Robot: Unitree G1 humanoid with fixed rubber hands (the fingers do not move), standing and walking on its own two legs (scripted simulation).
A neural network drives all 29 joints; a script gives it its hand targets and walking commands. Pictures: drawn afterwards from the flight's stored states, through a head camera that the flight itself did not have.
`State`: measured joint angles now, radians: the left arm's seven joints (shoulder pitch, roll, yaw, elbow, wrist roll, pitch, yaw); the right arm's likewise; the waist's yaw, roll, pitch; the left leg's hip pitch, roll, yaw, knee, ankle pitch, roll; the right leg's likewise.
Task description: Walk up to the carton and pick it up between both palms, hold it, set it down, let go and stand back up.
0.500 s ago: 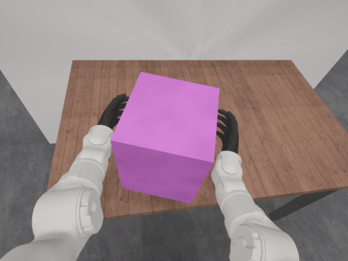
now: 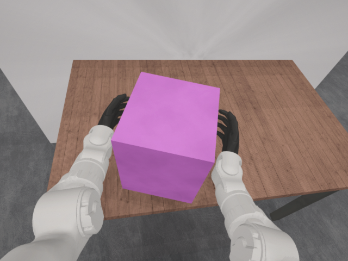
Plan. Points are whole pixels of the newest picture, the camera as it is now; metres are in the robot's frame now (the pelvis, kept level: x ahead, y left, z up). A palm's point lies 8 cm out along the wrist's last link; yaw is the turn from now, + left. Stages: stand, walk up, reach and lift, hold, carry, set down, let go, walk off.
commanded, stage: reach and lift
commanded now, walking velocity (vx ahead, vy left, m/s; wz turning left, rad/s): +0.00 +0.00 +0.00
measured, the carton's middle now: (167, 141) +0.42 -0.01 -0.01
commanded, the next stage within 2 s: none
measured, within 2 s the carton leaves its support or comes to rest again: leaves its support in 0.36 s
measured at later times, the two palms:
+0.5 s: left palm (108, 125) +0.43 +0.13 +0.05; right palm (230, 147) +0.36 -0.15 +0.05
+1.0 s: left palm (108, 127) +0.42 +0.13 +0.06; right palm (233, 143) +0.36 -0.16 +0.06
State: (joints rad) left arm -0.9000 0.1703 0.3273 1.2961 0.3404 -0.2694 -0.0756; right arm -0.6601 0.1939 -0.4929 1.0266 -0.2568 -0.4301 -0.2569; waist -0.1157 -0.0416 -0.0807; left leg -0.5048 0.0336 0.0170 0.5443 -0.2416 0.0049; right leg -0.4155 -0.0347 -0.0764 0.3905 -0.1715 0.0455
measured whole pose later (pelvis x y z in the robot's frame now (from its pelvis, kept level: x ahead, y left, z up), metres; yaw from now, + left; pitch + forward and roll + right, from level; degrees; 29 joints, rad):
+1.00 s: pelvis -0.01 -0.01 +0.00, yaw +0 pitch +11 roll -2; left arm -0.87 0.16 0.26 1.30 0.19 -0.29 -0.03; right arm -0.68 0.16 -0.44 1.07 -0.26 -0.44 -0.28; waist -0.08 -0.04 -0.10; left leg -0.47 0.03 0.02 0.46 -0.18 0.00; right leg -0.41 -0.03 -0.08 0.36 -0.14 0.03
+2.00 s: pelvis -0.02 -0.03 +0.01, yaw +1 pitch -4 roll -1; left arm -0.85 0.11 0.25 0.82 0.23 0.38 0.01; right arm -0.87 0.01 -0.18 0.94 0.04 0.13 -0.23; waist -0.08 -0.04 -0.10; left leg -0.13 0.03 0.02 0.36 -0.16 -0.01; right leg -0.09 -0.03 -0.08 0.32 -0.15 0.02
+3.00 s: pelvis -0.02 -0.03 +0.01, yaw +1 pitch -8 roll +0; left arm -0.78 0.07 0.27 0.50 0.30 0.63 -0.01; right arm -0.88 -0.02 -0.09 0.85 0.12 0.25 -0.21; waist -0.08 -0.05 -0.06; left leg -0.05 0.03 0.02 0.34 -0.15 -0.01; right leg -0.01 -0.03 -0.08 0.31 -0.15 0.02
